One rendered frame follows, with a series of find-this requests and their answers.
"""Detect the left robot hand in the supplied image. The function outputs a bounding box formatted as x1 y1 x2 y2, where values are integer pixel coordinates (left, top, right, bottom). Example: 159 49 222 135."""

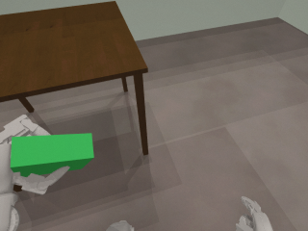
0 115 70 195

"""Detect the left robot forearm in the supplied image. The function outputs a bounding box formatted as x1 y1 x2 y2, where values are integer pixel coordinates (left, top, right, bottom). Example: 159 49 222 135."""
0 192 21 231

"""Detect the right robot hand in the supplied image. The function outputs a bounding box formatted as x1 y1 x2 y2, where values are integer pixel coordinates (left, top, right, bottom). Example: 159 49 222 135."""
236 196 273 231

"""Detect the table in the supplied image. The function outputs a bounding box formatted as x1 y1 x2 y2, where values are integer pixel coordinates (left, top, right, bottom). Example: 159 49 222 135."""
0 1 148 193

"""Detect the robot left thigh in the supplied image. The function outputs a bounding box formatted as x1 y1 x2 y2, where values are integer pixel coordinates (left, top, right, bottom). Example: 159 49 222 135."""
106 221 135 231

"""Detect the sponge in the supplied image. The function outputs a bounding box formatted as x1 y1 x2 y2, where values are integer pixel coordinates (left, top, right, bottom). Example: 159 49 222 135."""
10 133 94 177

